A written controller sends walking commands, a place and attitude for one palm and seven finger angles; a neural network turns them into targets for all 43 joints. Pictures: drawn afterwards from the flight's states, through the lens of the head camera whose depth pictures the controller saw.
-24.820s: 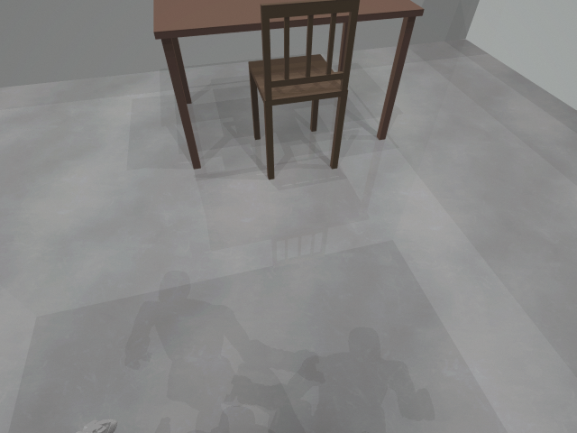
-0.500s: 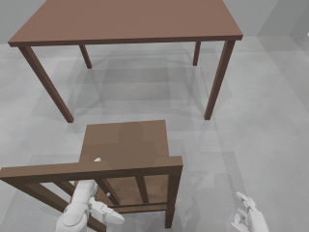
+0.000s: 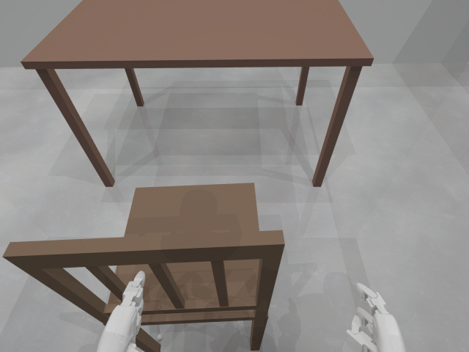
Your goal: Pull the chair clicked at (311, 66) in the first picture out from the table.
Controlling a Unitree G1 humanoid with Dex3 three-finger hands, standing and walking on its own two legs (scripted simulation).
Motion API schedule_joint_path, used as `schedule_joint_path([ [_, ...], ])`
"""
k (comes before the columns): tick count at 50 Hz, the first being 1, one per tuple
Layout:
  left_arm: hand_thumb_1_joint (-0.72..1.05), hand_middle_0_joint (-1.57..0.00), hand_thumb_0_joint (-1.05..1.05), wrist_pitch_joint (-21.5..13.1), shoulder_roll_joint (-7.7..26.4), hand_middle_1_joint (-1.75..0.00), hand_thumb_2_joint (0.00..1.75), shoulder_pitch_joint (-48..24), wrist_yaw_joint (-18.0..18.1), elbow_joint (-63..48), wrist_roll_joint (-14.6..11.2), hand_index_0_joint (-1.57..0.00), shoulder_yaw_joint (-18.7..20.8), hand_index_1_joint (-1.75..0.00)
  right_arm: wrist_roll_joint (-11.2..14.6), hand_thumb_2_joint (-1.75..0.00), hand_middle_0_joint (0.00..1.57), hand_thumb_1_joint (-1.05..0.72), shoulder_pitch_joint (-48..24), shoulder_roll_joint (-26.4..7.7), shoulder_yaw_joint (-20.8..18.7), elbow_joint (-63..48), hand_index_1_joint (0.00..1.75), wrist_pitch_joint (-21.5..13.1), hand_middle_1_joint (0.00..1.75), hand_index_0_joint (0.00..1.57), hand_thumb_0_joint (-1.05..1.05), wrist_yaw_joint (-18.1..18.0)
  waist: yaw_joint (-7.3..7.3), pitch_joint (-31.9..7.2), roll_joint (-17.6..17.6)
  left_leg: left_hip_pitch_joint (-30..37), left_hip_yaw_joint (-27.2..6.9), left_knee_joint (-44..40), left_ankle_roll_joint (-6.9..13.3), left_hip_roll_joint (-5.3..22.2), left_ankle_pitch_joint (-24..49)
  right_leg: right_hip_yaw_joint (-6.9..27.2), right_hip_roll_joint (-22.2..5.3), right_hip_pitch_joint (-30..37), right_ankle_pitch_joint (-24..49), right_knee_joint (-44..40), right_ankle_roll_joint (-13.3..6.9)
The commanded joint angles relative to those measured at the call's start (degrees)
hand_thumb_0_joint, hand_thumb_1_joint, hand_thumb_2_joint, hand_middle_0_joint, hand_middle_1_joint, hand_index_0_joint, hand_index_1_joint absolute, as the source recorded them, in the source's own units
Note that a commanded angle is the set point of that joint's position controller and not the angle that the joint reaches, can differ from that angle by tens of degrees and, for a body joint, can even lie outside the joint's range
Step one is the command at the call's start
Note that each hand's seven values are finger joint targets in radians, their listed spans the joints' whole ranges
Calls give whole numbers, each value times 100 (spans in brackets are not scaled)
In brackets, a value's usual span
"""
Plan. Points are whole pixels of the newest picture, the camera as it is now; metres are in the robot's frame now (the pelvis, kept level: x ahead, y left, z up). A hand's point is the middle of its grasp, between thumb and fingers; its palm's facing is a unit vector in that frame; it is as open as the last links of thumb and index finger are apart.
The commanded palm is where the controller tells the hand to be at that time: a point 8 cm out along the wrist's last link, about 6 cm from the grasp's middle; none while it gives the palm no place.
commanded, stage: draw the fingers out of the gap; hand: left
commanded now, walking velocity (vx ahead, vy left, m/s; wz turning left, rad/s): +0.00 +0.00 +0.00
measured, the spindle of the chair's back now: (169, 285) +0.26 +0.13 -0.05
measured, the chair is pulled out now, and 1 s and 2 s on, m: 0.57 0.57 0.57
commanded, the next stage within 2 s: draw the hand back to the body in 0.28 s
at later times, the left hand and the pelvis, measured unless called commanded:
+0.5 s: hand out of the picture +0.12 +0.13 +0.00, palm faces +0.05 -1.00 -0.05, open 17.5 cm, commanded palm +0.08 +0.19 +0.02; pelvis +0.00 +0.00 -0.01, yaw +0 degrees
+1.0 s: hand (106, 351) +0.14 +0.17 +0.05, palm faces -0.05 -0.95 -0.30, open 16.2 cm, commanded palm +0.11 +0.25 +0.12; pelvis -0.01 +0.00 +0.00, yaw -1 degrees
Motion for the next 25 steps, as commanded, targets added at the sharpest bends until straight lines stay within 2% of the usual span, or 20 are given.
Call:
schedule_joint_path([
  [1, -55, 0, 0, -257, 348, 0, 20, 412, 92, -1272, 95, 0, 242, 0, 37, -90, 20, -90, -504, -574, -299, -1052, 30, -297, 30, 20, 0, -59, -34, -451, -350, 426, 182, -668, 275, -60, 1455, -159, 42, 318, 1340, -791, -88],
  [2, -55, 0, 0, -270, 344, 0, 20, 426, 85, -1390, 105, 0, 189, 0, 36, -90, 20, -90, -495, -578, -289, -1079, 30, -297, 30, 20, 0, -56, -34, -452, -240, 431, 168, -658, 281, -63, 1424, -150, 45, 270, 1282, -787, -97],
  [7, -55, 0, 0, -280, 373, 0, 20, 884, 53, -1593, 113, 0, 214, 0, 44, -90, 20, -90, -504, -538, -320, -1159, 30, -284, 30, 20, 0, -91, 1, -505, -364, 328, 161, -566, 290, -66, 1407, -164, 68, 248, 1264, -714, -99],
  [8, -55, 0, 0, -293, 289, 0, 20, 956, 29, -1668, 111, 0, 101, 0, 40, -90, 20, -90, -503, -530, -310, -1190, 30, -286, 30, 20, 0, -91, -20, -474, -390, 294, 162, -544, 301, -81, 1364, -150, 67, 224, 1235, -726, -91],
  [9, -55, 0, 0, -293, 384, 0, 20, 991, 34, -1693, 117, 0, 198, 0, 49, -90, 20, -90, -510, -528, -331, -1184, 30, -283, 30, 20, 0, -102, -1, -439, -303, 253, 155, -538, 297, -73, 1376, -148, 77, 220, 1220, -721, -119],
  [11, -55, 0, 0, -335, 284, 0, 20, 1198, 18, -1786, 146, 0, 72, 0, 54, -90, 20, -90, -520, -506, -334, -1223, 30, -291, 30, 20, 0, -100, -4, -438, -353, 256, 158, -504, 303, -74, 1310, -165, 75, 134, 1156, -687, -101],
  [13, -55, 0, 0, -367, 333, 0, 20, 1304, 13, -1909, 175, 0, 88, 0, 57, -90, 20, -90, -502, -504, -338, -1251, 30, -278, 30, 20, 0, -105, 4, -476, -223, 239, 154, -471, 301, -78, 1299, -166, 82, 76, 1104, -645, -109],
  [14, -55, 0, 0, -357, 367, 0, 20, 1359, 22, -1933, 188, 0, 104, 0, 48, -90, 20, -90, -510, -502, -354, -1263, 30, -277, 30, 20, 0, -121, 14, -456, -355, 158, 137, -470, 307, -78, 1291, -168, 92, 113, 1093, -643, -123],
  [16, -55, 0, 0, -391, 334, 0, 20, 1542, 10, -1960, 196, 0, 81, 0, 64, -90, 20, -90, -513, -486, -363, -1283, 30, -266, 30, 20, 0, -122, 23, -437, -377, 115, 139, -442, 307, -83, 1242, -176, 97, 61, 1035, -609, -117],
  [17, -55, 0, 0, -414, 280, 0, 20, 1693, -3, -2061, 196, 0, 33, 0, 65, -90, 20, -90, -520, -475, -374, -1317, 30, -273, 30, 20, 0, -125, 46, -527, -338, 155, 153, -409, 317, -90, 1312, -159, 96, 73, 1117, -595, -113],
  [20, -55, 0, 0, -426, 320, 0, 20, 2011, -21, -2108, 228, 0, 66, 0, 83, -90, 20, -90, -539, -450, -405, -1325, 30, -242, 30, 20, 0, -130, 78, -469, -250, 94, 163, -368, 308, -89, 1389, -164, 101, 57, 1206, -537, -134],
  [21, -55, 0, 0, -1109, -156, 0, 20, 1601, -117, -2777, -408, 0, 73, 0, 82, -90, 20, -90, -463, -403, -391, -1286, 30, -376, 30, 20, 0, -124, 16, -376, -597, -45, 161, -195, 281, -145, 1417, -311, 157, -168, 1297, -447, -110],
  [22, -55, 0, 0, -1435, 156, 0, 20, 1686, -162, -2524, -392, 0, 307, 0, 89, -90, 20, -90, -458, -444, -440, -1109, 30, -447, 30, 20, 0, -125, 61, -512, -539, -19, 186, -106, 284, -134, 1396, -259, 169, -187, 1283, -392, -113],
  [24, -55, 0, 0, -1904, 347, 0, 20, 1681, -226, -2818, -515, 0, 554, 0, 98, -90, 20, -90, -388, -432, -469, -1051, 30, -531, 30, 20, 0, -104, 128, -663, -95, 22, 186, -82, 259, -135, 1540, -229, 159, -149, 1304, -279, -152],
  [25, -55, 0, 0, -2094, 323, 0, 20, 1746, -262, -2800, -546, 0, 592, 0, 118, -90, 20, -90, -410, -397, -477, -1014, 30, -547, 30, 20, 0, -80, 148, -684, 3, 88, 184, -76, 238, -135, 1594, -236, 150, -185, 1324, -232, -152],
])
